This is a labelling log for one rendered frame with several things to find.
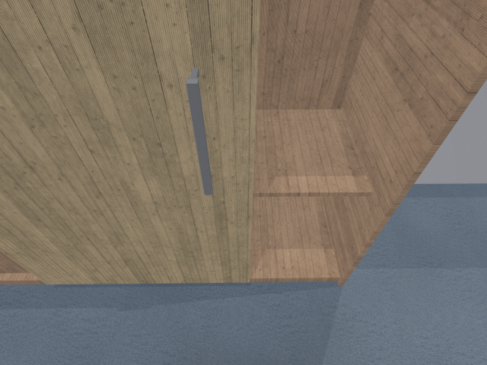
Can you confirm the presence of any handle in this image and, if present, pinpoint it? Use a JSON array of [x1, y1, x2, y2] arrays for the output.
[[186, 68, 213, 195]]

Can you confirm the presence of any wardrobe door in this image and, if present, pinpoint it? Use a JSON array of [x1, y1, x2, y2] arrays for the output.
[[0, 0, 260, 284], [0, 251, 30, 273]]

